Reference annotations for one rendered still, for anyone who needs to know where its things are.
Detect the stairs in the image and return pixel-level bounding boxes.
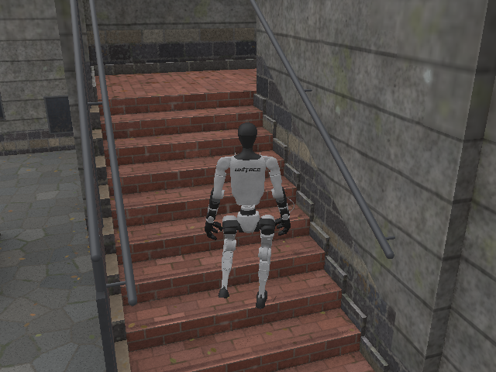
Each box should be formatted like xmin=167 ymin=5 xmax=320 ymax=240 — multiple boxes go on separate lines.
xmin=98 ymin=91 xmax=375 ymax=372

